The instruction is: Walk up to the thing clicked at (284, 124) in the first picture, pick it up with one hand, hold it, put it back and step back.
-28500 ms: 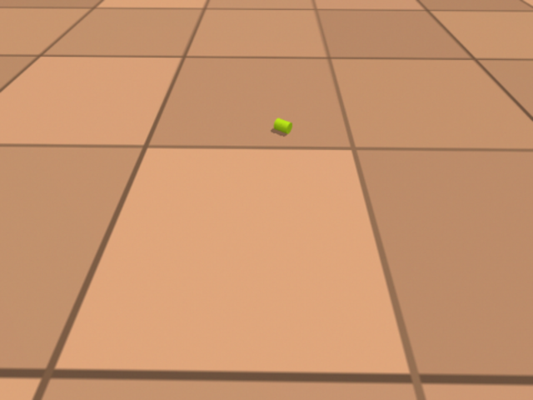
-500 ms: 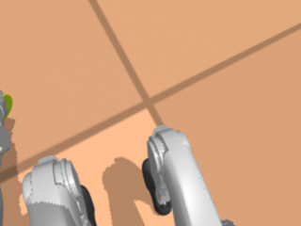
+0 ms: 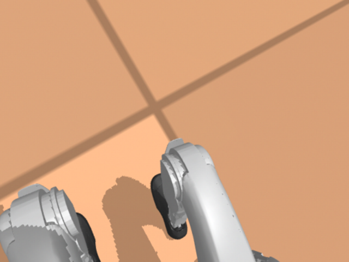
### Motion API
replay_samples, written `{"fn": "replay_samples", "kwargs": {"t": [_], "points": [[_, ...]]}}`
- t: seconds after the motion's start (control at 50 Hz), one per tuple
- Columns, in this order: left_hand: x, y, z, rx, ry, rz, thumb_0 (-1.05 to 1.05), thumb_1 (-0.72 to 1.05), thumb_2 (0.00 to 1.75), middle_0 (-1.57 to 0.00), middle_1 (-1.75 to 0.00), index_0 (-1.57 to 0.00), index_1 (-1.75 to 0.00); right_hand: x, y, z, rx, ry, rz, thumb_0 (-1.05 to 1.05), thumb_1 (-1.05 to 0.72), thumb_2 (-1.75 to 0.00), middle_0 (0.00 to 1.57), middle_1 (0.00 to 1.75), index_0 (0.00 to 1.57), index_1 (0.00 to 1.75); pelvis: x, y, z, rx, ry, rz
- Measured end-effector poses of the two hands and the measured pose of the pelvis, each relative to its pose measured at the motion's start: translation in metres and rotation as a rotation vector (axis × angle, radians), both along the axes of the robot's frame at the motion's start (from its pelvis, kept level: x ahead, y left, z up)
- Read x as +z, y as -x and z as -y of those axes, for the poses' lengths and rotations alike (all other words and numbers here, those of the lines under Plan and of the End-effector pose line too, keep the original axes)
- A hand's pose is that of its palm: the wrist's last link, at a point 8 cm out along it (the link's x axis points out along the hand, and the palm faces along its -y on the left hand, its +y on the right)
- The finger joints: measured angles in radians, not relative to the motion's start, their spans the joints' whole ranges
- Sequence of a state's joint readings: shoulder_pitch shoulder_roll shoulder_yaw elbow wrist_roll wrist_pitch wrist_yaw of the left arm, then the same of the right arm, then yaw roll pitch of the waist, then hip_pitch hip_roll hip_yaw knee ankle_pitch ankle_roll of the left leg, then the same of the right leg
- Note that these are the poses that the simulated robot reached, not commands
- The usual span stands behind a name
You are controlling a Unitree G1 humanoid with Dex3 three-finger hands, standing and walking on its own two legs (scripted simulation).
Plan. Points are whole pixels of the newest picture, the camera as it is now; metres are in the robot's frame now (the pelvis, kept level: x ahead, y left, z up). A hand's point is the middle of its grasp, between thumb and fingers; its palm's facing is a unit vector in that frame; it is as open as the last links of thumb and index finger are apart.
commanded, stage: rest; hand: left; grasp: from above
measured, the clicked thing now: out of the picture +0.47 +0.33 -0.24
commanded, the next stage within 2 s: open in 1.08 s
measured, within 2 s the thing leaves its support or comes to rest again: neither
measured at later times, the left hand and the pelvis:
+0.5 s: hand out of the picture +0.45 +0.32 -0.23, palm faces -0.05 -0.46 -0.89, open 12.0 cm; pelvis +0.00 +0.00 +0.00, yaw -2 degrees
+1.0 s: hand out of the picture +0.45 +0.31 -0.25, palm faces -0.06 -0.46 -0.88, open 12.1 cm; pelvis +0.00 +0.00 -0.01, yaw -3 degrees
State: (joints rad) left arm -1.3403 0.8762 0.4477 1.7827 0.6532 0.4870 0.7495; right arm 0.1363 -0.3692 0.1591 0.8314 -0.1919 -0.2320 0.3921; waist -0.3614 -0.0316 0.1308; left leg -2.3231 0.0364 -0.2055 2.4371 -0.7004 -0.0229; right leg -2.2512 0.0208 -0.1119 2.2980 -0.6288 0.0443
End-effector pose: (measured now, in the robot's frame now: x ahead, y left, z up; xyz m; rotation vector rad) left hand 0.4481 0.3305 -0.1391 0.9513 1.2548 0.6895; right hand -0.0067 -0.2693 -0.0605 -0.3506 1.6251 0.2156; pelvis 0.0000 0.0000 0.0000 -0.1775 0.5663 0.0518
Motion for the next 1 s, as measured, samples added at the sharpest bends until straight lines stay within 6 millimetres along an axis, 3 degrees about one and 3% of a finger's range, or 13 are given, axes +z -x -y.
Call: {"fn": "replay_samples", "kwargs": {"t": [0.38,1.0], "points": [[-0.029,0.003,0.003,0.011,-0.003,-0.001,-0.03,-0.15,0.62,-1.05,-0.72,-0.45,-0.59,0.007,0.003,-0.015,0.038,-0.042,-0.011,0.0,-0.92,-0.9,0.19,0.3,0.2,0.3,-0.004,0.001,-0.002,-0.01,0.027,0.034],[-0.052,-0.001,0.009,0.014,-0.004,-0.003,-0.01,-0.09,0.55,-1.06,-0.65,-0.43,-0.49,0.02,0.01,-0.023,0.055,-0.054,-0.028,0.0,-0.92,-0.9,0.19,0.3,0.2,0.3,-0.005,0.001,-0.004,-0.017,0.054,0.054]]}}
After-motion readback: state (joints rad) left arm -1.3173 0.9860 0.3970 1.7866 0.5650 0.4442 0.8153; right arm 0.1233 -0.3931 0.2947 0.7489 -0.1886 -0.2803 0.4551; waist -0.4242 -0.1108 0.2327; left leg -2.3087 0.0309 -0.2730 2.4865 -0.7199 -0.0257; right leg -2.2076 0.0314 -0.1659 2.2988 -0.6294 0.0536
